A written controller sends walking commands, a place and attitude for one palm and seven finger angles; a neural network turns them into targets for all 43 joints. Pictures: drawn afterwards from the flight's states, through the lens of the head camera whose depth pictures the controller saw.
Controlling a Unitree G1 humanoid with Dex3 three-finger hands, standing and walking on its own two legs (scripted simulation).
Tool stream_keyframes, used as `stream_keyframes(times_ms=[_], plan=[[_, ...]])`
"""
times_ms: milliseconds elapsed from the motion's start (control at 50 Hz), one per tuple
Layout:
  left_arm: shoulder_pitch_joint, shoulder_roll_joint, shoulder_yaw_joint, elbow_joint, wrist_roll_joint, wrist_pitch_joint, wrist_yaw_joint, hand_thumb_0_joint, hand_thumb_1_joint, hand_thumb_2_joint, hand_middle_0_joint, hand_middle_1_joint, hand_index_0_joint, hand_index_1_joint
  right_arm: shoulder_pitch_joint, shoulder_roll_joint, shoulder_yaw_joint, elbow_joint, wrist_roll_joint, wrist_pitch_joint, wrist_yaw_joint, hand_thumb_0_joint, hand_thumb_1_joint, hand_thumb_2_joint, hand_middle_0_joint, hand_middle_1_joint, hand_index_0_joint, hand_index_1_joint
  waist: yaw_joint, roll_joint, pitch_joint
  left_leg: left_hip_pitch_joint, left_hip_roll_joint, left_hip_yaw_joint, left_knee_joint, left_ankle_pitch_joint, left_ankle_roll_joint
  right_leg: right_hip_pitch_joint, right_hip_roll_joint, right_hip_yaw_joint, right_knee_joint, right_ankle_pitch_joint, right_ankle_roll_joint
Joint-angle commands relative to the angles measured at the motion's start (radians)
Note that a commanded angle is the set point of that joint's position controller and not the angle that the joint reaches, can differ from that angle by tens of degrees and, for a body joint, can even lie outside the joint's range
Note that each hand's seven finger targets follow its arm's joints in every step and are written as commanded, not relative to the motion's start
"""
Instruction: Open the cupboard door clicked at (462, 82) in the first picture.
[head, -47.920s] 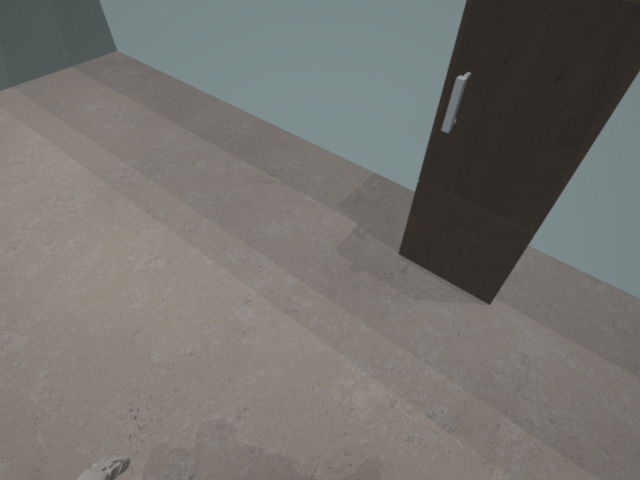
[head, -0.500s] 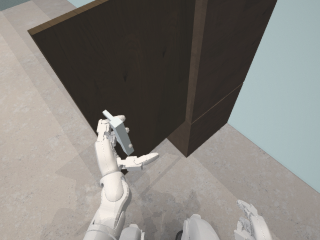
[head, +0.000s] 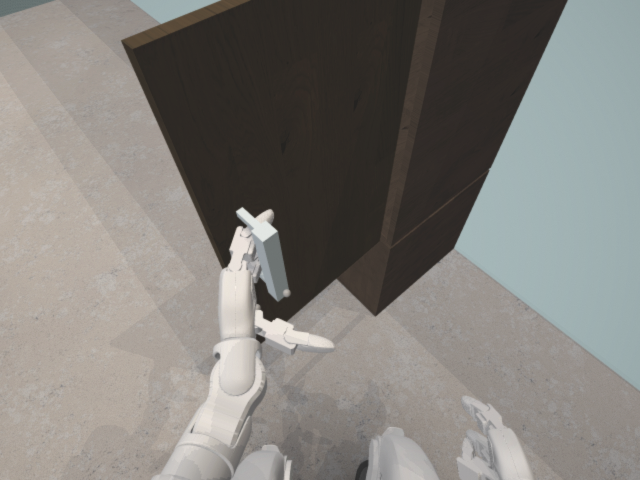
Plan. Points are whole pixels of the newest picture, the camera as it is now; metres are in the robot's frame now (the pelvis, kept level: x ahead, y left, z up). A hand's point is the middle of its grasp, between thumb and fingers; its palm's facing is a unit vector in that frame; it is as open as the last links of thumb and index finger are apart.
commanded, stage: slide the hand sideways off the handle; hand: left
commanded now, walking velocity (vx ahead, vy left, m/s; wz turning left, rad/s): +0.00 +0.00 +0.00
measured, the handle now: (262, 256) +0.39 +0.09 +0.04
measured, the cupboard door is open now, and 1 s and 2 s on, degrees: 93 93 93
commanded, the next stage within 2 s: draw the hand back to the body in 1.10 s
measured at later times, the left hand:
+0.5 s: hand (255, 328) +0.29 +0.09 +0.04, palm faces -0.13 -0.99 -0.01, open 16.3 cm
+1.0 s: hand (220, 356) +0.25 +0.12 +0.04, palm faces -0.08 -1.00 -0.03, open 16.3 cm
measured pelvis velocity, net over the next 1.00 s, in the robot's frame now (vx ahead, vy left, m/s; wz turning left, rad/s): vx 0.04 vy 0.01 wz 0.00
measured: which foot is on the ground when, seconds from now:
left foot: down 0.00-1.00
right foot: down 0.00-1.00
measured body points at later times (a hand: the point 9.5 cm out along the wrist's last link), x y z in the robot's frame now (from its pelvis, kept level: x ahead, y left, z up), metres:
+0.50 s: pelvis +0.03 +0.04 -0.01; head +0.10 +0.03 +0.44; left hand +0.29 +0.14 +0.04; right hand +0.21 -0.18 -0.09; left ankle +0.02 +0.12 -0.66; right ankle +0.09 -0.09 -0.66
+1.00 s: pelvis +0.04 +0.01 -0.02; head +0.12 +0.01 +0.43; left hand +0.25 +0.18 +0.05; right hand +0.24 -0.21 -0.10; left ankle +0.02 +0.12 -0.66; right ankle +0.09 -0.09 -0.66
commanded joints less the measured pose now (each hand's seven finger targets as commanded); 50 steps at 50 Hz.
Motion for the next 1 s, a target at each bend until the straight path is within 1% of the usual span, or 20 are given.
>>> stream_keyframes(times_ms=[0, 60, 100, 140, 180, 240, 280, 360, 380, 400, 420, 540, 600, 660, 680, 740, 760, 800, 860, 980], plan=[[-0.324, 0.063, -0.125, -0.246, -0.019, -0.095, -0.352, 0.000, -0.500, 0.300, -0.150, -0.300, -0.150, -0.300, -0.006, -0.127, -0.032, -0.166, 0.033, -0.057, -0.018, 0.000, -0.900, -0.900, 0.200, 0.300, 0.200, 0.300, -0.055, -0.026, -0.299, -0.025, -0.023, -0.024, -0.156, 0.009, 0.025, 0.378, 0.000, 0.163, -0.182, -0.005, 0.026], [-0.264, -0.018, -0.091, -0.267, -0.216, -0.029, -0.443, 0.000, -0.500, 0.300, -0.150, -0.300, -0.150, -0.300, -0.024, -0.134, -0.021, -0.211, 0.072, -0.074, -0.021, 0.000, -0.900, -0.900, 0.200, 0.300, 0.200, 0.300, -0.030, -0.068, -0.266, 0.004, -0.027, -0.039, -0.199, -0.004, 0.017, 0.372, 0.016, 0.134, -0.226, -0.104, 0.027], [-0.166, -0.037, -0.056, -0.263, -0.275, 0.007, -0.440, 0.000, -0.500, 0.300, -0.150, -0.300, -0.150, -0.300, -0.015, -0.141, -0.024, -0.222, 0.082, -0.082, -0.020, 0.000, -0.900, -0.900, 0.200, 0.300, 0.200, 0.300, -0.007, -0.128, -0.250, 0.015, -0.021, -0.051, -0.227, 0.017, 0.011, 0.366, 0.024, 0.096, -0.215, -0.096, 0.034], [-0.135, -0.032, -0.045, -0.299, -0.266, 0.016, -0.401, 0.000, -0.500, 0.300, -0.150, -0.300, -0.150, -0.300, -0.011, -0.146, -0.027, -0.232, 0.076, -0.085, -0.009, 0.000, -0.900, -0.900, 0.200, 0.300, 0.200, 0.300, -0.001, -0.120, -0.238, 0.024, -0.018, -0.058, -0.228, 0.040, 0.009, 0.322, 0.028, 0.069, -0.185, -0.067, 0.034], [-0.080, 0.014, -0.025, -0.354, -0.203, -0.007, -0.348, 0.000, -0.500, 0.300, -0.150, -0.300, -0.150, -0.300, -0.003, -0.148, -0.034, -0.243, 0.063, -0.085, 0.008, 0.000, -0.900, -0.900, 0.200, 0.300, 0.200, 0.300, 0.023, -0.078, -0.264, 0.032, -0.014, -0.064, -0.214, 0.105, 0.001, 0.295, 0.026, 0.057, -0.128, -0.006, 0.025], [0.018, 0.019, -0.061, -0.409, -0.097, -0.034, -0.290, 0.000, -0.500, 0.300, -0.150, -0.300, -0.150, -0.300, 0.022, -0.142, -0.045, -0.257, 0.044, -0.069, 0.037, 0.000, -0.900, -0.900, 0.200, 0.300, 0.200, 0.300, 0.023, -0.050, -0.280, 0.049, -0.005, -0.064, -0.179, 0.203, -0.012, 0.253, 0.027, 0.053, -0.078, 0.070, 0.017], [0.077, 0.033, -0.067, -0.454, -0.067, -0.035, -0.277, 0.000, -0.500, 0.300, -0.150, -0.300, -0.150, -0.300, 0.023, -0.141, -0.050, -0.275, 0.042, -0.057, 0.048, 0.000, -0.900, -0.900, 0.200, 0.300, 0.200, 0.300, 0.030, -0.034, -0.295, 0.048, -0.005, -0.061, -0.162, 0.237, -0.017, 0.254, 0.028, 0.056, -0.066, 0.095, 0.013], [0.130, 0.056, -0.059, -0.559, -0.076, -0.007, -0.281, 0.000, -0.500, 0.300, -0.150, -0.300, -0.150, -0.300, 0.014, -0.139, -0.047, -0.312, 0.051, -0.033, 0.041, 0.000, -0.900, -0.900, 0.200, 0.300, 0.200, 0.300, 0.030, -0.054, -0.298, 0.040, -0.007, -0.067, -0.165, 0.205, -0.016, 0.277, 0.035, 0.054, -0.074, 0.076, 0.012], [0.157, 0.051, -0.065, -0.583, -0.080, 0.001, -0.285, 0.000, -0.500, 0.300, -0.150, -0.300, -0.150, -0.300, 0.008, -0.136, -0.047, -0.318, 0.052, -0.030, 0.036, 0.000, -0.900, -0.900, 0.200, 0.300, 0.200, 0.300, 0.033, -0.030, -0.293, 0.048, -0.004, -0.065, -0.166, 0.199, -0.018, 0.274, 0.035, 0.057, -0.071, 0.073, 0.014], [0.162, 0.039, -0.079, -0.605, -0.087, 0.009, -0.286, 0.000, -0.500, 0.300, -0.150, -0.300, -0.150, -0.300, 0.015, -0.132, -0.044, -0.321, 0.053, -0.028, 0.032, 0.000, -0.900, -0.900, 0.200, 0.300, 0.200, 0.300, 0.019, -0.049, -0.289, 0.046, -0.005, -0.067, -0.161, 0.198, -0.015, 0.274, 0.036, 0.055, -0.075, 0.078, 0.018], [0.179, 0.049, -0.071, -0.634, -0.090, 0.011, -0.288, 0.000, -0.500, 0.300, -0.150, -0.300, -0.150, -0.300, 0.017, -0.131, -0.044, -0.324, 0.055, -0.028, 0.027, 0.000, -0.900, -0.900, 0.200, 0.300, 0.200, 0.300, 0.023, -0.029, -0.289, 0.053, -0.003, -0.071, -0.161, 0.213, -0.020, 0.276, 0.036, 0.054, -0.068, 0.087, 0.016], [0.316, 0.034, -0.110, -0.735, -0.113, 0.021, -0.331, 0.000, -0.500, 0.300, -0.150, -0.300, -0.150, -0.300, 0.034, -0.124, -0.040, -0.338, 0.059, -0.042, 0.011, 0.000, -0.900, -0.900, 0.200, 0.300, 0.200, 0.300, 0.004, -0.049, -0.287, 0.066, 0.004, -0.087, -0.133, 0.281, -0.026, 0.257, 0.040, 0.040, -0.048, 0.131, 0.024], [0.374, 0.069, -0.082, -0.737, -0.110, 0.035, -0.346, 0.000, -0.500, 0.300, -0.150, -0.300, -0.150, -0.300, 0.039, -0.125, -0.039, -0.339, 0.059, -0.042, 0.006, 0.000, -0.900, -0.900, 0.200, 0.300, 0.200, 0.300, 0.006, -0.046, -0.264, 0.046, 0.002, -0.088, -0.121, 0.283, -0.029, 0.245, 0.041, 0.040, -0.035, 0.135, 0.023], [0.449, 0.112, -0.045, -0.759, -0.097, 0.054, -0.359, 0.000, -0.500, 0.300, -0.150, -0.300, -0.150, -0.300, 0.038, -0.126, -0.040, -0.356, 0.060, -0.037, 0.004, 0.000, -0.900, -0.900, 0.200, 0.300, 0.200, 0.300, 0.025, -0.022, -0.269, 0.032, -0.003, -0.083, -0.110, 0.311, -0.030, 0.251, 0.040, 0.044, -0.020, 0.153, 0.019], [0.469, 0.106, -0.050, -0.774, -0.100, 0.059, -0.366, 0.000, -0.500, 0.300, -0.150, -0.300, -0.150, -0.300, 0.038, -0.121, -0.039, -0.362, 0.057, -0.036, 0.005, 0.000, -0.900, -0.900, 0.200, 0.300, 0.200, 0.300, 0.028, -0.008, -0.276, 0.032, -0.005, -0.074, -0.105, 0.313, -0.028, 0.260, 0.038, 0.048, -0.021, 0.167, 0.020], [0.521, 0.145, 0.010, -0.802, -0.123, 0.063, -0.382, 0.000, -0.500, 0.300, -0.150, -0.300, -0.150, -0.300, 0.045, -0.119, -0.039, -0.372, 0.060, -0.034, -0.002, 0.000, -0.900, -0.900, 0.200, 0.300, 0.200, 0.300, 0.033, -0.061, -0.287, 0.003, -0.010, -0.064, -0.094, 0.286, -0.015, 0.306, 0.040, 0.057, -0.027, 0.196, 0.023], [0.532, 0.155, 0.022, -0.824, -0.131, 0.059, -0.388, 0.000, -0.500, 0.300, -0.150, -0.300, -0.150, -0.300, 0.037, -0.120, -0.038, -0.378, 0.062, -0.037, -0.005, 0.000, -0.900, -0.900, 0.200, 0.300, 0.200, 0.300, 0.040, -0.037, -0.305, -0.002, -0.013, -0.065, -0.089, 0.303, -0.013, 0.317, 0.041, 0.061, -0.020, 0.208, 0.020], [0.535, 0.143, 0.014, -0.846, -0.155, 0.048, -0.406, 0.000, -0.500, 0.300, -0.150, -0.300, -0.150, -0.300, 0.043, -0.118, -0.037, -0.375, 0.063, -0.046, -0.008, 0.000, -0.900, -0.900, 0.200, 0.300, 0.200, 0.300, 0.021, -0.043, -0.286, -0.006, -0.012, -0.059, -0.076, 0.278, -0.008, 0.304, 0.040, 0.062, -0.028, 0.208, 0.027], [0.586, 0.171, 0.050, -0.874, -0.189, 0.020, -0.435, 0.000, -0.500, 0.300, -0.150, -0.300, -0.150, -0.300, 0.046, -0.122, -0.039, -0.371, 0.064, -0.062, -0.015, 0.000, -0.900, -0.900, 0.200, 0.300, 0.200, 0.300, 0.023, -0.054, -0.305, -0.034, -0.016, -0.060, -0.055, 0.278, -0.002, 0.330, 0.043, 0.075, -0.026, 0.225, 0.026], [0.636, 0.223, 0.111, -0.852, -0.216, 0.011, -0.508, 0.000, -0.500, 0.300, -0.150, -0.300, -0.150, -0.300, 0.037, -0.134, -0.047, -0.362, 0.068, -0.077, -0.023, 0.000, -0.900, -0.900, 0.200, 0.300, 0.200, 0.300, 0.015, -0.053, -0.260, -0.106, -0.017, -0.046, -0.018, 0.194, 0.004, 0.308, 0.036, 0.110, -0.039, 0.145, 0.032]])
